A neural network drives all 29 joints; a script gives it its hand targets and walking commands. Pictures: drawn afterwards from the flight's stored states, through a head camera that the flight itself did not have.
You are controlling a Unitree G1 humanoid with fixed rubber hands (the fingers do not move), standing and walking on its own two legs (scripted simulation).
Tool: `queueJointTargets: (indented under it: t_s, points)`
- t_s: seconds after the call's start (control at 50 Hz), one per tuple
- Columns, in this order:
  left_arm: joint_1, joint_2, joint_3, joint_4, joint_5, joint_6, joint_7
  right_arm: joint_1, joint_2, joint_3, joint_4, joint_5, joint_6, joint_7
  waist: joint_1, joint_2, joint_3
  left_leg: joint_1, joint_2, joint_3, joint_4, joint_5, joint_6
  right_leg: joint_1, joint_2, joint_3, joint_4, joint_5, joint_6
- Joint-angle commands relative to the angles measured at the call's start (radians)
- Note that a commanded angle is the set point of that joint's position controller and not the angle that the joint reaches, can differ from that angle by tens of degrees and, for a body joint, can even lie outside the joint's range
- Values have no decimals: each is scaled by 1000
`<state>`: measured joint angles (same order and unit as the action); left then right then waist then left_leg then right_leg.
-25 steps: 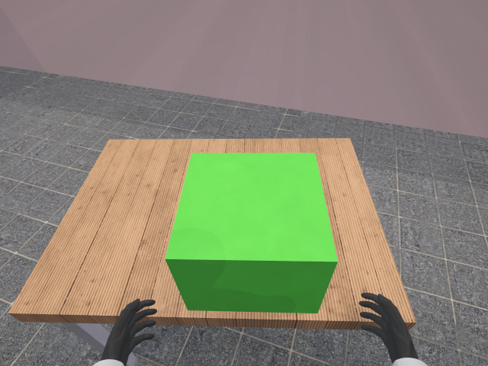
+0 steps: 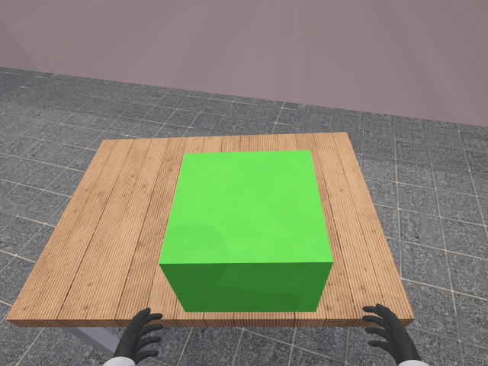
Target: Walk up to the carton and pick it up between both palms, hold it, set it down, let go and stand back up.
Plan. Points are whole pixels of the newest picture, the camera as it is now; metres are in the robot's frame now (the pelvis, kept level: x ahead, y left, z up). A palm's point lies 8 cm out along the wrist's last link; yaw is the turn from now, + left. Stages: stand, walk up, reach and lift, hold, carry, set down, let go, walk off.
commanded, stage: set down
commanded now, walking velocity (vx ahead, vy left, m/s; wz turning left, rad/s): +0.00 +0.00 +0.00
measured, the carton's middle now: (248, 230) +0.39 +0.02 -0.04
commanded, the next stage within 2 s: let go in 0.50 s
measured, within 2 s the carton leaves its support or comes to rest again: neither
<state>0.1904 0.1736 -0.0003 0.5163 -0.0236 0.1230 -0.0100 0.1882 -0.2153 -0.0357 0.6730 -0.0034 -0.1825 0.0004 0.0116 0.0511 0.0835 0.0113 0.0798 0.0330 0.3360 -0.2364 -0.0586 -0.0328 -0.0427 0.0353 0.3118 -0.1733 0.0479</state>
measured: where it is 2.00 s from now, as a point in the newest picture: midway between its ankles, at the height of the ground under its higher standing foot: outside the picture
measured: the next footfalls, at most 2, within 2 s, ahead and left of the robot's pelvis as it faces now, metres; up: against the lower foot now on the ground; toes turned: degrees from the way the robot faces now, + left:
none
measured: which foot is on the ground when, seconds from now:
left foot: down 0.00-1.00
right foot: down 0.00-1.00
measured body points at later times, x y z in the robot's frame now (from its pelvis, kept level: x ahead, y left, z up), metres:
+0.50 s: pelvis -0.01 +0.00 +0.00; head -0.01 -0.01 +0.45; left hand +0.16 +0.22 -0.08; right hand +0.16 -0.24 -0.09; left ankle -0.03 +0.15 -0.75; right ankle +0.01 -0.16 -0.75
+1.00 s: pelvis -0.01 +0.00 +0.00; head -0.01 -0.01 +0.45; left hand +0.16 +0.22 -0.08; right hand +0.16 -0.24 -0.09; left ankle -0.03 +0.15 -0.75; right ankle +0.01 -0.16 -0.75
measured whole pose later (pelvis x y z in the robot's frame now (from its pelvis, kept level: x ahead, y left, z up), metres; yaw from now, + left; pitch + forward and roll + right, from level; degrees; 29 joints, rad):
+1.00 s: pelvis -0.01 +0.00 +0.00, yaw +0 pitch -7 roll +0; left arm 0.17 0.18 0.00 0.48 0.00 0.19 0.01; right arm 0.17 -0.19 -0.07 0.70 -0.05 -0.17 0.01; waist 0.02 0.03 0.11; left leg -0.01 0.08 0.03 0.37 -0.24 -0.06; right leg -0.06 -0.04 0.04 0.36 -0.18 0.05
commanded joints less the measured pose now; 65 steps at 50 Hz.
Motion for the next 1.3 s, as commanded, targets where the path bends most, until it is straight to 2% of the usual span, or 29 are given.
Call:
queueJointTargets:
  t_s: [0.0, 0.04, 0.08, 0.14, 0.24, 0.3, 0.32, 0.34, 0.4, 0.44, 0.52, 0.54, 0.66, 0.74, 0.76, 0.78, 0.8, 0.92, 0.96, 0.98, 1.0, 1.02, 1.04, 1.06, 1.08, 1.12, 1.14, 1.24, 1.28]
  points:
    - [-97, 84, 43, -220, -25, -64, 22, -60, -71, -53, -206, 11, -72, -8, -1, -66, -129, -72, -120, 63, -22, 315, -2, 58, 111, -46, -16, 191, -63]
    - [-107, 74, 43, -113, 12, -28, 17, -85, -88, -42, -83, -22, -38, -5, 2, -26, -70, -60, -119, 79, -35, 275, -10, 23, 115, -38, -34, 123, -67]
    - [-81, 69, 43, -92, 16, -13, 8, -47, -62, -34, -85, -16, -28, -7, 1, -55, -24, -72, -120, 78, -38, 247, 0, 14, 111, -40, -49, 110, -56]
    - [-98, 56, 35, -64, 36, 21, 9, -81, -92, -39, -31, -25, -13, 2, -4, -23, -27, -51, -115, 82, -38, 248, -12, 1, 121, -51, -36, 102, -66]
    - [-102, 82, 53, -184, -1, -18, 24, -79, -70, -62, -142, -23, -49, -3, 8, -52, -112, -82, -107, 80, -31, 244, 0, 63, 109, -63, -8, 125, -54]
    - [-119, 80, 38, -122, 2, -7, 26, -92, -66, -55, -88, -30, -44, 6, 3, -55, -98, -99, -106, 83, -22, 211, 10, 19, 104, -57, -18, 96, -57]
    - [-125, 102, 49, -147, -10, -16, 23, -91, -42, -50, -147, -31, -46, -8, 16, -60, -113, -105, -110, 92, -19, 187, 20, 44, 94, -35, -14, 92, -55]
    - [-92, 80, 43, -116, 12, 4, 27, -71, -67, -56, -79, -29, -45, 3, 7, -35, -99, -96, -103, 80, -24, 202, 12, 31, 98, -57, -10, 94, -59]
    - [-94, 80, 32, -92, 12, 13, 17, -73, -66, -44, -54, -24, -45, 0, -2, -47, -85, -85, -105, 91, -8, 215, 11, 11, 99, -55, -13, 114, -55]
    - [-108, 63, 31, -110, 30, 27, 26, -97, -88, -73, -33, -35, -37, 9, -14, -12, -63, -98, -102, 80, -22, 200, -7, 10, 113, -73, -11, 66, -62]
    - [-99, 81, 45, -102, 14, 28, 13, -105, -60, -49, -48, -28, -38, -2, 9, -66, -45, -97, -107, 82, -14, 199, 8, 19, 102, -63, -8, 107, -54]
    - [-138, 68, 22, -117, 18, 29, 19, -116, -77, -63, -43, -35, -30, -1, -10, -41, -57, -97, -102, 78, -27, 145, 14, 2, 101, -72, -7, 51, -60]
    - [-107, 79, 28, -117, 4, 30, 26, -97, -70, -58, -64, -44, -17, 1, 8, -63, -41, -151, -99, 82, -43, 65, 20, 36, 98, -68, 0, 4, -58]
    - [-127, 78, 22, -150, 6, 32, 31, -113, -73, -73, -73, -48, -22, 3, -12, -45, -72, -141, -94, 87, -28, 122, 16, 44, 103, -67, 7, 56, -62]
    - [-108, 78, 27, -135, 6, 28, 27, -106, -72, -69, -76, -48, -22, 5, 14, -26, -64, -149, -93, 85, -30, 139, 8, 53, 111, -70, 16, 69, -67]
    - [-101, 66, 18, -137, 16, 35, 29, -103, -79, -60, -55, -44, -17, 7, -4, -23, -67, -125, -88, 85, -33, 149, 8, 54, 107, -65, 10, 71, -69]
    - [-121, 103, 46, -146, 18, 36, 28, -117, -67, -71, -72, -47, -24, 7, 18, -42, -61, -129, -99, 90, -19, 150, 11, 29, 98, -66, 2, 72, -53]
    - [-105, 93, 30, -162, 23, 38, 25, -84, -57, -55, -71, -32, -20, 4, -4, -25, -77, -111, -96, 78, -29, 133, 18, 43, 97, -65, 2, 75, -53]
    - [-94, 81, 32, -152, 20, 37, 23, -100, -70, -67, -82, -47, -22, 4, 14, -46, -67, -132, -94, 84, -25, 156, 11, 42, 108, -69, 11, 80, -57]
    - [-70, 71, 29, -134, 36, 47, 24, -69, -61, -56, -45, -43, -19, 6, 0, -15, -49, -118, -98, 78, -37, 166, 7, 60, 112, -72, 12, 90, -58]
    - [-103, 80, 30, -160, 25, 37, 19, -92, -70, -65, -65, -46, -20, 5, -7, -23, -54, -102, -95, 84, -28, 162, 5, 37, 104, -66, 0, 79, -54]
    - [-71, 89, 37, -139, 25, 39, 14, -85, -68, -48, -70, -49, -22, 2, 16, -70, -46, -107, -96, 85, -31, 155, 11, 34, 106, -63, -5, 91, -49]
    - [11, 291, 104, -64, 56, -62, 28, -63, -233, -55, -35, -46, 68, 3, 30, -70, -75, -186, -7, -22, 56, 283, 33, -81, -36, -28, 94, 244, -56]
    - [-15, 318, 110, -41, 56, -96, 25, -12, -247, -70, -42, -24, 97, -5, -7, -88, -142, -118, -2, -7, 63, 271, 40, -62, -37, -28, 93, 269, -44]
    - [-14, 304, 112, -41, 53, -112, 28, -45, -256, -74, -35, -13, 110, -2, 6, -112, -135, -112, -7, -16, 67, 239, 46, -107, -22, -33, 107, 243, -43]
    - [-8, 281, 103, -10, 60, -140, 24, -35, -256, -72, -37, -6, 127, -2, -3, -81, -134, -141, -1, -11, 83, 178, 52, -97, -41, -11, 88, 245, -49]
    - [-25, 287, 97, -9, 55, -147, 20, -46, -236, -63, -29, -11, 130, 4, -2, -96, -135, -142, -6, -25, 70, 151, 56, -116, -37, -8, 99, 160, -54]
    - [-36, 253, 82, 22, 44, -145, -11, -27, -268, -65, -22, -18, 136, 19, -17, -19, -80, -211, 1, -2, 83, 155, 60, -106, -55, -15, 106, 216, -59]
    - [-14, 323, 87, 47, 45, -150, -2, -20, -265, -51, -8, -14, 147, 28, -1, -72, -154, -159, 9, -19, 69, 164, 59, -96, -37, -30, 112, 189, -48]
